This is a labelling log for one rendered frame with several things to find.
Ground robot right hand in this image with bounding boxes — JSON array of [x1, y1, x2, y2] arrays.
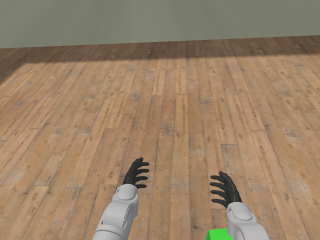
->
[[209, 171, 242, 209]]

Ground carton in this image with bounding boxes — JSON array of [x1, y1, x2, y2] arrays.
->
[[205, 228, 234, 240]]

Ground robot left forearm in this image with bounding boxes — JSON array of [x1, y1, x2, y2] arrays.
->
[[92, 184, 139, 240]]

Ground robot right forearm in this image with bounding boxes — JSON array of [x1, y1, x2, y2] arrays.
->
[[226, 202, 271, 240]]

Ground robot left hand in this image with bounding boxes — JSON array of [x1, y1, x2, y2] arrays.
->
[[122, 157, 150, 189]]

